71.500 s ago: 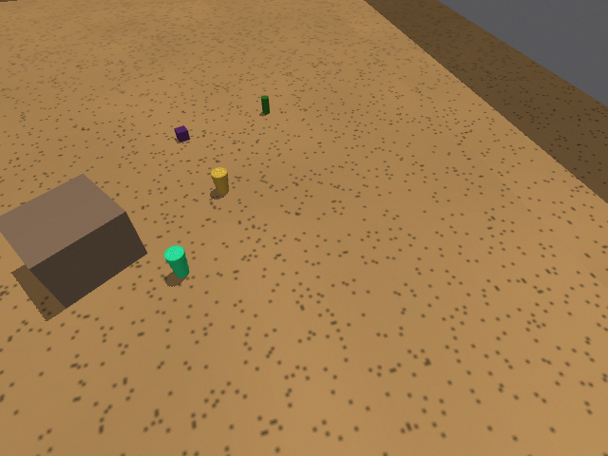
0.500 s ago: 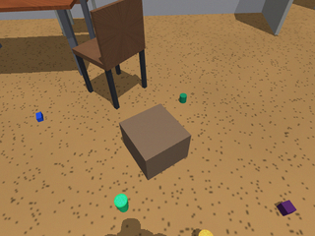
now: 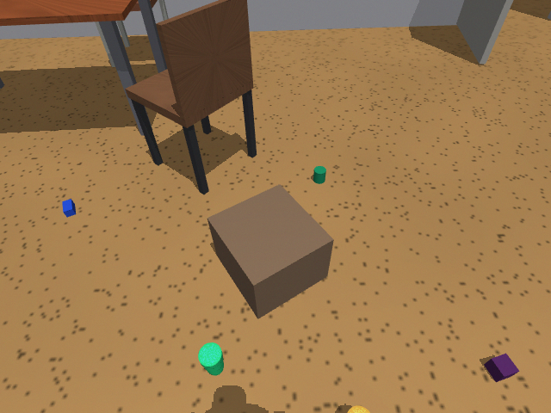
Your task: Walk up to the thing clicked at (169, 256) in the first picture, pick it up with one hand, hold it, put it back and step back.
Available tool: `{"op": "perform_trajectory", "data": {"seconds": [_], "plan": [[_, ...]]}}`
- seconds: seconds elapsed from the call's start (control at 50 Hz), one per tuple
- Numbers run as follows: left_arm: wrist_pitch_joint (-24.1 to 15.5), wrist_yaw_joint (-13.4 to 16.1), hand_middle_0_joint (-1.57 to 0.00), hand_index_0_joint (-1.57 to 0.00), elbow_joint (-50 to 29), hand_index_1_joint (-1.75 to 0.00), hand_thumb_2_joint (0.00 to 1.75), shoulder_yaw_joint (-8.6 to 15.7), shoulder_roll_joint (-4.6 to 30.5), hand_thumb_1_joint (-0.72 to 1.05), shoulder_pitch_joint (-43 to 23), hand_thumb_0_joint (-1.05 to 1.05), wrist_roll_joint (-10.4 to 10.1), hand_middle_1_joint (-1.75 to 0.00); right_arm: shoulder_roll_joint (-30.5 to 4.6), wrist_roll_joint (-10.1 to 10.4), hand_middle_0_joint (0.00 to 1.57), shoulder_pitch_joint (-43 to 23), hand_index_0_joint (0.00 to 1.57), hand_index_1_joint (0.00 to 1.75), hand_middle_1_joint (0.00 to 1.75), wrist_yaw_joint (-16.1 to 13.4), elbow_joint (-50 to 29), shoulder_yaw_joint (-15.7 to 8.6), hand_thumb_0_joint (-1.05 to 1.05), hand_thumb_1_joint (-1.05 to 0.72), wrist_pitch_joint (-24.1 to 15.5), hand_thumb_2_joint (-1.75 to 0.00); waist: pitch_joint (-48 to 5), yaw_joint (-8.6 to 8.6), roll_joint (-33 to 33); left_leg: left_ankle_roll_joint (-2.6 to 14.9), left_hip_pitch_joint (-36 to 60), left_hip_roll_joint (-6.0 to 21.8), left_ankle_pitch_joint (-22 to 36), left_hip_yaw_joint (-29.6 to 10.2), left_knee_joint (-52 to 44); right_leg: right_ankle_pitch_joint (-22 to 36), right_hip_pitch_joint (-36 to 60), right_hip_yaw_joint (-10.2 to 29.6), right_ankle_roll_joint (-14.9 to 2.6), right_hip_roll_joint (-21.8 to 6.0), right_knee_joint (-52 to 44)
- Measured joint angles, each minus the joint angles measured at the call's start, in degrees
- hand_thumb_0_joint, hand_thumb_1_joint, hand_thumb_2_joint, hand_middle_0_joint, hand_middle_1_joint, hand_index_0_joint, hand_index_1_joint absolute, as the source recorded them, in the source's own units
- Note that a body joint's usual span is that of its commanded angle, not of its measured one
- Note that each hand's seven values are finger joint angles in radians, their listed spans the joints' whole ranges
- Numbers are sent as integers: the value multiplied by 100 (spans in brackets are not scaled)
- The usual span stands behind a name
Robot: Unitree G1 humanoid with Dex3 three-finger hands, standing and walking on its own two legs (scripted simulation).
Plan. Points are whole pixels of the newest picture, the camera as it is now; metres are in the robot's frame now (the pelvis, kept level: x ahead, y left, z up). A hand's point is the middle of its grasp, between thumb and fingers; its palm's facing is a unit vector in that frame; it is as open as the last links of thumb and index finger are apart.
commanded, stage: stand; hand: left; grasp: from above
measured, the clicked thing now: (213, 361) +0.45 +0.25 -0.72
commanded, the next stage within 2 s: step back in 0.70 s
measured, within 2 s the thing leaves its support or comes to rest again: neither
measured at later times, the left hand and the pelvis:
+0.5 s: hand out of the picture +0.06 +0.25 -0.16, palm faces +0.01 -0.94 -0.34, open 7.4 cm; pelvis +0.00 +0.00 +0.00, yaw +0 degrees
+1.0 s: hand out of the picture +0.08 +0.30 -0.17, palm faces -0.01 -0.93 -0.38, open 7.4 cm; pelvis -0.05 +0.03 -0.02, yaw +1 degrees
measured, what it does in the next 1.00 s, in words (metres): lifts its left foot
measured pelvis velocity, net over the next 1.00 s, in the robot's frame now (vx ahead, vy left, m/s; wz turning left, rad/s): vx -0.05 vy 0.03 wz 0.02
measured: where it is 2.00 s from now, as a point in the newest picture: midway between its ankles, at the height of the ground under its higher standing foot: outside the picture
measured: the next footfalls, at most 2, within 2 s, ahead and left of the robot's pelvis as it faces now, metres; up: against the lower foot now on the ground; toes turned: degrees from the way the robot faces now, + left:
left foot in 1.02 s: -0.03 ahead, +0.15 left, +0.00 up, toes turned -2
right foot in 1.46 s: -0.11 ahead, -0.05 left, +0.00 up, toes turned -1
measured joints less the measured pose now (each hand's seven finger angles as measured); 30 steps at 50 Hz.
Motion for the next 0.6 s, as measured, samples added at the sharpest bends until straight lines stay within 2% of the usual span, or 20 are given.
{"op": "perform_trajectory", "data": {"seconds": [0.6], "plan": [[-28, -54, -20, -20, -53, -30, 90, -59, 68, 90, 153, 1, -12, -30, -59, 8, 21, 132, 21, 30, 30, 53, 9, 32, 0, -91, -2, -90, -3, -21, -6, -52, -61, 50, 45, -8, -23, 34, -79, -7, -52, 48, 9]]}}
